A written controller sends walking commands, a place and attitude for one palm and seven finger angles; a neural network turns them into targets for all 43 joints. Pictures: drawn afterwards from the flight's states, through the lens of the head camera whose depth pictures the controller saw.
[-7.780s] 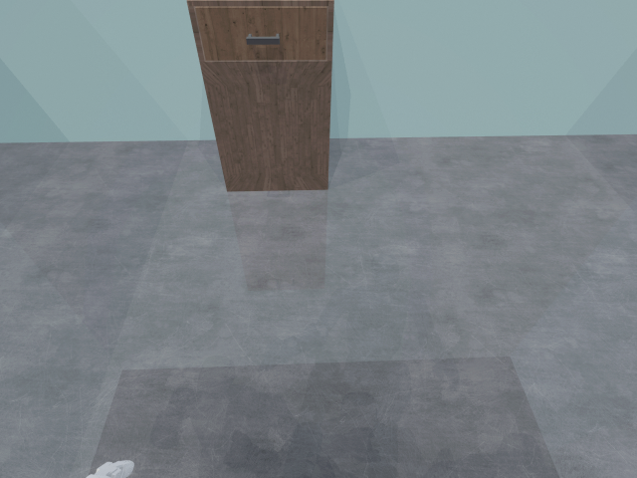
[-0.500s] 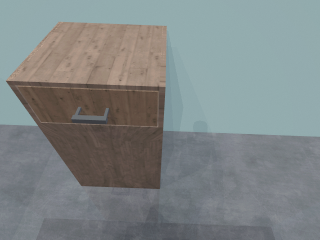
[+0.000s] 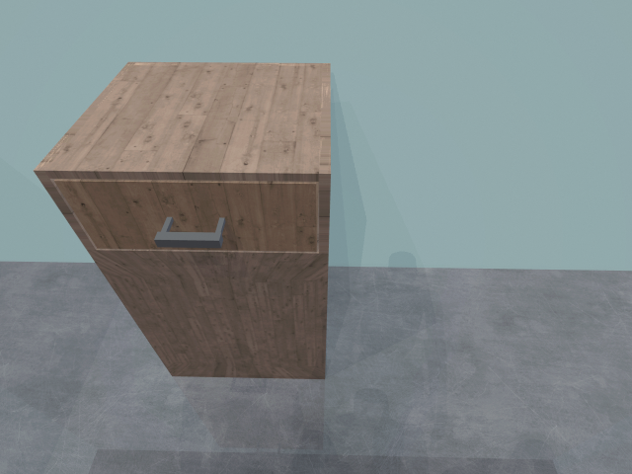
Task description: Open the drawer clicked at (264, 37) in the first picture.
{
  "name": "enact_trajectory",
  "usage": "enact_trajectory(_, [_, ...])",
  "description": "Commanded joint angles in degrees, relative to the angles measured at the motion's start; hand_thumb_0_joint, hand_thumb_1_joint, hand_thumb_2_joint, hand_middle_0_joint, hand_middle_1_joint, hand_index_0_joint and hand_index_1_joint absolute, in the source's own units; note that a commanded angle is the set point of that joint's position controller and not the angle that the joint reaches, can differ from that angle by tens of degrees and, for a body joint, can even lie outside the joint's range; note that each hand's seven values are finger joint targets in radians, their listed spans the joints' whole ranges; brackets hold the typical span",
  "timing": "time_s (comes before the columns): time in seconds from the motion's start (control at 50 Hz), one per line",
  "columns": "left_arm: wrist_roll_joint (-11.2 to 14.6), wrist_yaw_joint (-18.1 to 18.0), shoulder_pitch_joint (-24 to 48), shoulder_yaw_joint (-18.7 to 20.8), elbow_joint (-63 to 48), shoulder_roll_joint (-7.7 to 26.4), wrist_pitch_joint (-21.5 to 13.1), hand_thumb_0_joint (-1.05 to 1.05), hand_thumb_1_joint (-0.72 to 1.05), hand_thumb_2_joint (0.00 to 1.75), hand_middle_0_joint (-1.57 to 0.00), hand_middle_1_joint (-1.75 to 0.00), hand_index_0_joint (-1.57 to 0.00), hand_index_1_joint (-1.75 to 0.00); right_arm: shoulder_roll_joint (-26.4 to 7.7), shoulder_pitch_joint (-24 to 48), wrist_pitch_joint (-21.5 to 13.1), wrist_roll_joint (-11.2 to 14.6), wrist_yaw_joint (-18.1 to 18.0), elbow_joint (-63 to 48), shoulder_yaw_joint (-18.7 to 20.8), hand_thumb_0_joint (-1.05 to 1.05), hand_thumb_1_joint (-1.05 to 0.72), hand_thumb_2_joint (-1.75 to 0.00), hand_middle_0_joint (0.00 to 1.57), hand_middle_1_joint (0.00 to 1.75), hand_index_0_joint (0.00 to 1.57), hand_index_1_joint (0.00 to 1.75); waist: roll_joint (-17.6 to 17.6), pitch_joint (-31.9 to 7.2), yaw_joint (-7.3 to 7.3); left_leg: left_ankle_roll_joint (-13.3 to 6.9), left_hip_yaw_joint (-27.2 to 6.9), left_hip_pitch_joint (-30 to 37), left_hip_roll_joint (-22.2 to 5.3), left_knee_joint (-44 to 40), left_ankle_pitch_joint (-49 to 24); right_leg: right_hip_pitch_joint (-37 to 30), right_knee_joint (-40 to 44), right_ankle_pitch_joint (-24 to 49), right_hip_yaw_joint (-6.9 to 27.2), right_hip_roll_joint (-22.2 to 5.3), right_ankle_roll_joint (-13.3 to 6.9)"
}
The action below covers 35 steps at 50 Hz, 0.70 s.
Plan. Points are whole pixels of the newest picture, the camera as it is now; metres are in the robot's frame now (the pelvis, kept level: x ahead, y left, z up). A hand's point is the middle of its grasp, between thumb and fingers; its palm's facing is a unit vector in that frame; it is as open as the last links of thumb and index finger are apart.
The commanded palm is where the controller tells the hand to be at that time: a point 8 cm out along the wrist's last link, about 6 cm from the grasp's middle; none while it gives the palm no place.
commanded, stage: look again from close up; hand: left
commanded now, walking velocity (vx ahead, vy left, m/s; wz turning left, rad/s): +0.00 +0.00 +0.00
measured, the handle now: (192, 231) +0.53 +0.26 -0.03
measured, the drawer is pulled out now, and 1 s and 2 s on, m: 0.00 0.00 0.00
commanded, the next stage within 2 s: raise the hand with hooked fingers in 0.36 s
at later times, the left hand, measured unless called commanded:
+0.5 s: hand out of the picture +0.00 +0.18 -0.17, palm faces -0.03 -0.98 -0.19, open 7.3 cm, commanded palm +0.11 +0.23 -0.06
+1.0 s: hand out of the picture +0.14 +0.20 -0.07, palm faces -0.13 -0.16 -0.98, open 9.2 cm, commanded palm +0.17 +0.21 +0.01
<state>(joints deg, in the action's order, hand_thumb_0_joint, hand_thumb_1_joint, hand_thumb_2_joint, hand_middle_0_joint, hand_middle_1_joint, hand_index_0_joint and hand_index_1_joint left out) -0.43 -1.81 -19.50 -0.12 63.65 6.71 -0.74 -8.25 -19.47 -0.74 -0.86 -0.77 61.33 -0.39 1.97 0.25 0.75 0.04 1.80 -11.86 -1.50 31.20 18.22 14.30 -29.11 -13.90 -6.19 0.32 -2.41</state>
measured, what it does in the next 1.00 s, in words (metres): stands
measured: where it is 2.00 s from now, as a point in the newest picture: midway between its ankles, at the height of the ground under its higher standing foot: outside the picture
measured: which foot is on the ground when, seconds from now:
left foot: down 0.00-1.00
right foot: down 0.00-1.00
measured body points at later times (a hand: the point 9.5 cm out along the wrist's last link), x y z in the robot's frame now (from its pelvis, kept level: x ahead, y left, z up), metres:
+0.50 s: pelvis +0.01 +0.03 +0.00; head +0.01 +0.02 +0.45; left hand +0.00 +0.24 -0.15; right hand -0.01 -0.18 -0.16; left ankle -0.02 +0.12 -0.73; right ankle +0.02 -0.09 -0.73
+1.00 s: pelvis +0.01 -0.02 -0.03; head +0.04 -0.03 +0.42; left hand +0.15 +0.21 -0.02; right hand +0.28 -0.23 -0.08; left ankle -0.02 +0.12 -0.73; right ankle +0.02 -0.09 -0.73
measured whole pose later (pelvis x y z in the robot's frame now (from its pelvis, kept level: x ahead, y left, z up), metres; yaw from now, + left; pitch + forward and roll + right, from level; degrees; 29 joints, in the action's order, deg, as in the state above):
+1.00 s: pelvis +0.01 -0.02 -0.03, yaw -3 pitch +9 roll +2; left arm -62.5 -26.9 -32.8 -6.4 0.4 18.1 -1.5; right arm -14.7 -1.9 4.0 -3.6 3.4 26.2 2.2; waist -2.1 -6.5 -8.0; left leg 0.9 5.4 -28.4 -1.9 44.8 25.4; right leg 34.9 -48.2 -22.5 -2.2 0.2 -3.9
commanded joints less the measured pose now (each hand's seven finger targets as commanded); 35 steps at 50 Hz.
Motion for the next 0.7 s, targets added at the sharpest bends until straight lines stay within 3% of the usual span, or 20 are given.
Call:
enact_trajectory(0.0, [-0.01, -0.21, -1.21, 0.59, -2.69, 5.62, -1.2, 0.0, 0.9, 0.9, -0.2, -0.3, -0.2, -0.3, -3.3, -3.63, -0.81, -0.15, -0.65, -1.61, 0.13, 0.0, -0.9, -0.9, 0.2, 0.3, 0.2, 0.3, 0.84, 7.4, -0.63, -2.48, -5.5, -7.69, -4.32, -11.33, -1.49, -0.76, 7.11, -2.64, 8.0, -5.59, -0.81])
enact_trajectory(0.06, [0.01, -0.13, -2.1, 0.47, -2.46, 5.28, -1.08, 0.0, 0.9, 0.9, -0.2, -0.3, -0.2, -0.3, -4.09, -3.82, -0.97, -0.21, -0.76, -1.41, -0.06, 0.0, -0.9, -0.9, 0.2, 0.3, 0.2, 0.3, -1.98, 6.93, -0.94, -2.58, -5.57, -7.96, -3.9, -12.26, -0.41, -2.03, 7.16, -2.36, 8.25, -5.75, -0.51])
enact_trajectory(0.2, [0.0, -0.12, -2.1, 0.31, -2.21, 5.12, -0.82, 0.0, 0.9, 0.9, -0.2, -0.3, -0.2, -0.3, -4.15, -4.0, -1.27, -0.21, -0.82, -0.01, -0.27, 0.0, -0.9, -0.9, 0.2, 0.3, 0.2, 0.3, -0.97, 6.28, -1.26, -2.84, -6.21, -7.55, -4.29, -14.48, -0.54, -3.88, 5.97, 1.28, 7.01, -5.71, 0.0])
enact_trajectory(0.42, [-0.07, -0.25, -2.89, 0.3, -1.06, 4.29, -0.92, 0.0, 0.9, 0.9, -0.2, -0.3, -0.2, -0.3, -3.96, -3.96, -1.63, -0.01, -1.12, 1.92, -0.48, 0.0, -0.9, -0.9, 0.2, 0.3, 0.2, 0.3, -1.38, 4.59, -1.16, -2.79, -4.87, -3.42, -4.45, -13.76, -7.84, -4.61, 5.68, 6.3, 6.68, -6.3, 0.39])
enact_trajectory(0.44, [-0.72, -2.7, -5.7, 0.27, 0.88, 7.59, -1.52, 0.0, 0.9, 0.9, -0.2, -0.3, -0.2, -0.3, -6.45, 2.93, -1.77, 0.86, -0.62, -2.32, 0.25, 0.0, -0.9, -0.9, 0.2, 0.3, 0.2, 0.3, -8.47, 6.15, -3.27, -0.92, -2.6, -6.42, -5.38, -3.24, -13.81, -2.74, 4.63, 23.52, 8.47, -8.79, 0.89])
enact_trajectory(0.46, [-7.18, -2.65, 40.31, -4.29, -87.38, 20.6, -11.08, 0.0, 0.88, 0.89, -0.2, -0.32, -0.2, -0.32, -15.7, 3.5, -10.02, 4.06, -3.06, -23.45, 0.27, 0.0, -0.9, -0.9, 0.2, 0.3, 0.2, 0.3, 11.92, -22.04, 3.42, -2.65, -2.24, 9.12, 0.44, -9.93, -17.72, -7.07, -0.53, 13.41, 10.75, -1.56, -0.15])
enact_trajectory(0.48, [-8.58, -7.41, 16.68, -1.46, -69.87, 17.92, -5.24, 0.0, 0.85, 0.88, -0.2, -0.33, -0.2, -0.33, -11.15, 9.52, -16.0, 3.78, -5.43, -19.9, 0.03, 0.0, -0.9, -0.9, 0.2, 0.3, 0.2, 0.3, 17.04, -16.81, -1.73, -0.96, -2.0, 9.6, -1.62, -11.18, -21.88, -1.61, -3.9, 1.18, 5.31, -1.02, -1.18])
enact_trajectory(0.5, [-5.28, -10.88, 14.11, -1.46, -67.28, 13.6, -1.21, 0.0, 0.83, 0.87, -0.21, -0.34, -0.21, -0.34, -11.35, 7.61, -18.15, 4.38, -5.65, -16.06, 1.82, 0.0, -0.9, -0.9, 0.2, 0.3, 0.2, 0.3, 15.17, -11.05, -0.23, 0.87, -2.19, 3.25, -1.59, -12.51, -12.96, 2.26, -5.88, -5.01, 2.84, -0.48, -0.17])
enact_trajectory(0.52, [-7.42, -11.74, -3.32, -7.12, -56.16, 3.9, 4.69, 0.0, 0.81, 0.86, -0.21, -0.36, -0.21, -0.36, -7.96, 6.15, -18.27, 5.05, -5.31, -15.76, 1.21, 0.0, -0.9, -0.9, 0.2, 0.3, 0.2, 0.3, 7.44, -6.04, -0.47, 0.12, -3.48, -0.89, -1.74, -12.62, -8.45, 4.84, -4.94, -5.83, 1.91, -0.63, 0.46])
enact_trajectory(0.54, [-8.62, -11.65, 4.55, -10.32, -68.45, 3.21, 4.64, 0.0, 0.78, 0.85, -0.21, -0.37, -0.21, -0.37, -9.12, 8.02, -19.0, 5.28, -5.0, -20.98, 1.13, 0.0, -0.9, -0.9, 0.2, 0.3, 0.2, 0.3, 5.14, -0.96, -0.12, -0.31, -4.05, -4.56, -0.81, -11.35, -4.78, 4.92, -3.32, -3.12, 1.77, -0.95, 0.6])
enact_trajectory(0.56, [-13.42, -12.42, 2.49, -9.84, -70.63, 5.64, 4.18, 0.0, 0.76, 0.84, -0.21, -0.39, -0.21, -0.39, -11.35, 8.89, -19.97, 4.52, -5.1, -21.98, 1.82, 0.0, -0.9, -0.9, 0.2, 0.3, 0.2, 0.3, 2.88, -3.87, -0.27, -0.74, -4.03, -4.46, -0.53, -8.75, -4.13, 5.87, -2.25, -2.05, 3.29, -0.54, 0.15])
enact_trajectory(0.58, [-18.5, -13.68, 1.77, -11.12, -71.56, 6.67, 3.71, 0.0, 0.74, 0.83, -0.21, -0.4, -0.21, -0.4, -12.58, 10.23, -20.31, 3.27, -4.75, -23.56, 1.34, 0.0, -0.9, -0.9, 0.2, 0.3, 0.2, 0.3, -0.63, -1.09, 0.9, -1.13, -4.97, -7.12, 0.32, -6.6, -3.69, 8.72, -2.48, -2.46, 3.8, -0.15, -0.27])
enact_trajectory(0.6, [-22.92, -14.83, 1.03, -12.09, -71.56, 6.65, 3.94, 0.0, 0.71, 0.82, -0.21, -0.42, -0.21, -0.42, -13.16, 9.85, -19.76, 2.33, -4.06, -26.03, 1.5, 0.0, -0.9, -0.9, 0.2, 0.3, 0.2, 0.3, -4.6, -1.35, 1.38, -1.38, -6.14, -8.86, 0.82, -4.9, -2.85, 10.59, -3.67, -3.9, 3.76, 0.22, -0.41])
enact_trajectory(0.62, [-29.1, -16.16, 2.05, -13.14, -70.3, 6.47, 4.01, 0.0, 0.69, 0.81, -0.22, -0.43, -0.22, -0.43, -13.41, 9.6, -18.69, 0.89, -3.41, -27.57, 1.91, 0.0, -0.9, -0.9, 0.2, 0.3, 0.2, 0.3, -9.74, -1.42, 1.97, -1.46, -6.23, -10.39, 1.55, -2.5, -3.88, 13.36, -4.47, -5.47, 3.66, 0.96, -0.63])
enact_trajectory(0.68, [-42.96, -19.43, -20.97, -10.48, -62.09, 5.49, 5.34, 0.0, 0.62, 0.78, -0.22, -0.48, -0.22, -0.48, -13.69, 14.66, -12.3, -1.89, 0.01, -34.86, 4.24, 0.0, -0.9, -0.9, 0.2, 0.3, 0.2, 0.3, -14.59, -2.37, -4.39, -0.69, -3.51, -12.08, 2.59, 1.16, -8.58, 12.19, -3.1, -8.48, 4.95, 1.25, -1.6])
